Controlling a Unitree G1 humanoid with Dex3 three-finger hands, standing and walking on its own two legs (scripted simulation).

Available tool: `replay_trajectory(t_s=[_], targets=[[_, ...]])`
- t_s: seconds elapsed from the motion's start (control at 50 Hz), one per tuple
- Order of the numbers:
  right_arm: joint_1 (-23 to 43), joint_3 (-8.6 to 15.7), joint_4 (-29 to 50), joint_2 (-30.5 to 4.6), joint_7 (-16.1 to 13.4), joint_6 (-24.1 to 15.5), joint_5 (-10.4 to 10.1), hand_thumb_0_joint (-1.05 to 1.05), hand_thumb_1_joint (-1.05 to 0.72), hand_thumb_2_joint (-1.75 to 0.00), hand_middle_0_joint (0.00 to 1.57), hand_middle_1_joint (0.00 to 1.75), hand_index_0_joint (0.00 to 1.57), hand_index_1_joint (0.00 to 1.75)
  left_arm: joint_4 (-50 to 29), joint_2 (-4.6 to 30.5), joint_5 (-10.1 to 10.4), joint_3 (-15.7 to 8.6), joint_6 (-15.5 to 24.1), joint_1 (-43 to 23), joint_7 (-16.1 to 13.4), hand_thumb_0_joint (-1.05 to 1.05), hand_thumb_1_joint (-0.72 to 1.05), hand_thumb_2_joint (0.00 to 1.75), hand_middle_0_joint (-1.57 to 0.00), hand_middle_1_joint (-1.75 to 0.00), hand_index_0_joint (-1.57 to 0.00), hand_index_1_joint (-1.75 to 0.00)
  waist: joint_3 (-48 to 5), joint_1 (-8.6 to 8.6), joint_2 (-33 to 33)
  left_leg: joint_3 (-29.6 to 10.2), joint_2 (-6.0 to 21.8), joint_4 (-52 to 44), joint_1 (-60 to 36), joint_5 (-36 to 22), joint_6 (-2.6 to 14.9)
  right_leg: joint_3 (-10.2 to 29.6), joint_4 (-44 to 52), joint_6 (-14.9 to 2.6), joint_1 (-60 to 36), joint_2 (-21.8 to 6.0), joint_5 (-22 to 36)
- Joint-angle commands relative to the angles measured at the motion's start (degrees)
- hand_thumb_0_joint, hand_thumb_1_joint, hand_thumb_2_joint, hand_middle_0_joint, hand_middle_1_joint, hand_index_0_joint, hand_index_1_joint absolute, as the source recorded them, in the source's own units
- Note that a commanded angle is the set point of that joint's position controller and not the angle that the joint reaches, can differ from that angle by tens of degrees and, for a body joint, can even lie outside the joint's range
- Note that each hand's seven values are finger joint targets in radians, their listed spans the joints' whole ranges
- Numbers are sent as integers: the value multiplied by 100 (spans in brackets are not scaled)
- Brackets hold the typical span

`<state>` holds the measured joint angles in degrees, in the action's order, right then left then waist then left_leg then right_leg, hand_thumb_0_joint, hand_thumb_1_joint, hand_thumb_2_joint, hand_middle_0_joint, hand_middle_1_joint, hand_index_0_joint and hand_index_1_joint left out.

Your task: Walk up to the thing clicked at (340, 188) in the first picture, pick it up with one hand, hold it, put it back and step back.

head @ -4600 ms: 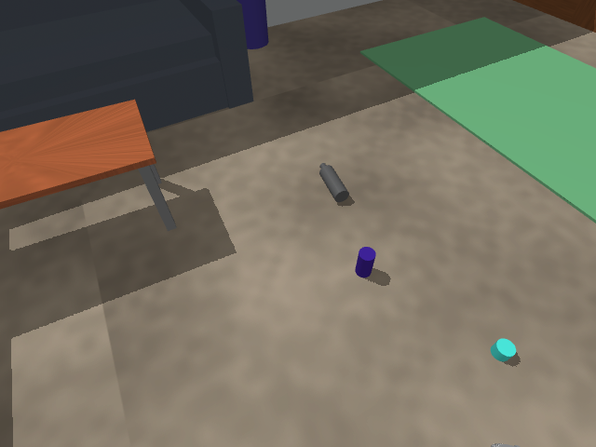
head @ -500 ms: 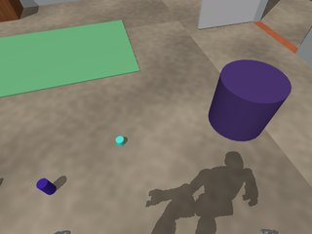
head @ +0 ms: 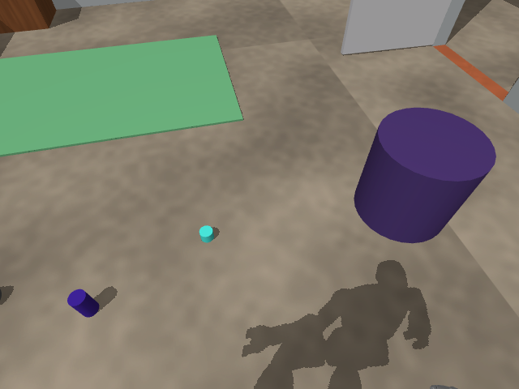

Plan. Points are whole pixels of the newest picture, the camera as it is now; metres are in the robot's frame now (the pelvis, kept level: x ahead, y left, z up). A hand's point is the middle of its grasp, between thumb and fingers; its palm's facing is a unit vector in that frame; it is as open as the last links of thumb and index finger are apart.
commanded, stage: stand
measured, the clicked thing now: out of the picture +0.55 +1.20 -0.75
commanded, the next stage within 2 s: walk up in 1.98 s
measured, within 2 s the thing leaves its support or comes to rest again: neither
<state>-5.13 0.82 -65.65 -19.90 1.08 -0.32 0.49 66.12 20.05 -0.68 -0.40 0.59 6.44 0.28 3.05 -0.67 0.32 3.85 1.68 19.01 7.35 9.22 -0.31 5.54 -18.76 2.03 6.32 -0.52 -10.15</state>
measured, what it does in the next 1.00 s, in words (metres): stands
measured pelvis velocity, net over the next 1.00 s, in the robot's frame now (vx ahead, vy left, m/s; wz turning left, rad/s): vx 0.01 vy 0.01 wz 0.02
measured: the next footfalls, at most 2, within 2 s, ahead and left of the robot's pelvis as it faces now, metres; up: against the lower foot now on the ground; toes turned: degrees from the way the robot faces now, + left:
none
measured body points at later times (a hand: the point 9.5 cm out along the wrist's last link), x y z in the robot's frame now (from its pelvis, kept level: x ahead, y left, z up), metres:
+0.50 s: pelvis +0.01 +0.00 +0.00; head +0.02 +0.00 +0.45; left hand +0.08 +0.30 -0.13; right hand +0.09 -0.30 -0.13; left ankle +0.01 +0.12 -0.75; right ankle +0.01 -0.15 -0.75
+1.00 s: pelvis +0.01 +0.01 +0.00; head +0.02 +0.01 +0.45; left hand +0.09 +0.31 -0.13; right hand +0.10 -0.30 -0.13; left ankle +0.01 +0.12 -0.75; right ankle +0.01 -0.15 -0.75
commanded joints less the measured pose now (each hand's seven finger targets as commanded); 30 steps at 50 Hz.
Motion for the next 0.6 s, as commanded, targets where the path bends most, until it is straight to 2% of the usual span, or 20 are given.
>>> replay_trajectory(t_s=[0.0,0.04,0.08,0.18,0.24,0.48,0.52,0.58], targets=[[341,251,352,-1253,-107,-159,14,0,-90,-90,20,30,20,30,-358,1153,11,-183,122,-194,-69,0,90,90,-20,-30,-20,-30,-381,25,-93,-718,679,-435,-295,44,162,289,292,-286,343,-541,495],[311,244,344,-1249,-101,-163,10,0,-90,-90,20,30,20,30,-354,1161,18,-180,124,-182,-65,0,90,90,-20,-30,-20,-30,-354,16,-121,-750,675,-480,-231,175,164,276,302,-281,313,-535,440],[319,253,357,-1249,-107,-159,6,0,-90,-90,20,30,20,30,-381,1183,-4,-187,130,-192,-74,0,90,90,-20,-30,-20,-30,-488,8,-44,-704,675,-355,-378,-200,180,281,282,-277,281,-580,728],[256,233,347,-1223,-110,-159,1,0,-90,-90,20,30,20,30,-400,1195,21,-181,126,-152,-82,0,90,90,-20,-30,-20,-30,-515,2,-47,-679,666,-318,-451,-509,180,248,245,-278,266,-581,844],[258,228,334,-1226,-115,-156,0,0,-90,-90,20,30,20,30,-386,1192,30,-180,102,-166,-84,0,90,90,-20,-30,-20,-30,-395,10,-53,-706,649,-380,-360,-291,153,242,234,-292,303,-563,605],[260,221,371,-1225,-98,-116,-12,0,-90,-90,20,30,20,30,-450,1215,13,-182,132,-171,-100,0,90,90,-20,-30,-20,-30,-359,-4,17,-693,600,-303,-284,-154,172,236,336,-279,271,-613,622],[271,217,367,-1233,-92,-126,-15,0,-90,-90,20,30,20,30,-449,1212,25,-173,140,-143,-98,0,90,90,-20,-30,-20,-30,-453,-1,-10,-699,635,-240,-417,-505,175,236,322,-283,245,-627,787],[224,219,359,-1239,-107,-133,-13,0,-90,-90,20,30,20,30,-476,1230,16,-183,142,-163,-101,0,90,90,-20,-30,-20,-30,-498,2,-22,-679,634,-197,-380,-663,175,241,325,-288,108,-652,967]])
